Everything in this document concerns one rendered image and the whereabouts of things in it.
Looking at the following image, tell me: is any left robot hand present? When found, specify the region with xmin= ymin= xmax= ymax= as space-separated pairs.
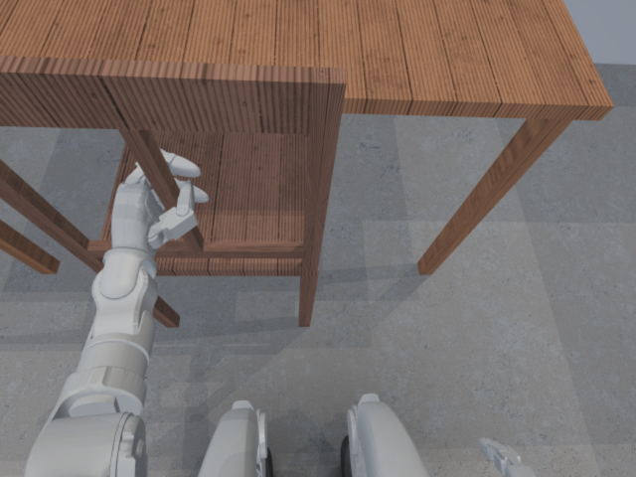
xmin=111 ymin=147 xmax=210 ymax=258

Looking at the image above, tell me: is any right robot shin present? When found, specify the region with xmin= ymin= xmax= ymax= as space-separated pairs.
xmin=350 ymin=394 xmax=380 ymax=477

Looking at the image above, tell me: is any robot left upper arm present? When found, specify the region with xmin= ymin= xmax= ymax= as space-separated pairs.
xmin=29 ymin=411 xmax=148 ymax=477

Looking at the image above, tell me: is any right robot thigh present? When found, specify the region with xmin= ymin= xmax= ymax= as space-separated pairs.
xmin=347 ymin=401 xmax=432 ymax=477

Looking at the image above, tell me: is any robot left forearm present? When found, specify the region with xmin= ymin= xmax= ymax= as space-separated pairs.
xmin=23 ymin=247 xmax=158 ymax=477

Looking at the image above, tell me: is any right robot hand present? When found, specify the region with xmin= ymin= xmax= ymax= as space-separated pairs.
xmin=478 ymin=437 xmax=538 ymax=477

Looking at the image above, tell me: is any table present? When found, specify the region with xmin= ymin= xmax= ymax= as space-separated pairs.
xmin=0 ymin=0 xmax=614 ymax=274

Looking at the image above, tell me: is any chair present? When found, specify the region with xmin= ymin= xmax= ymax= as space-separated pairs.
xmin=0 ymin=56 xmax=346 ymax=328

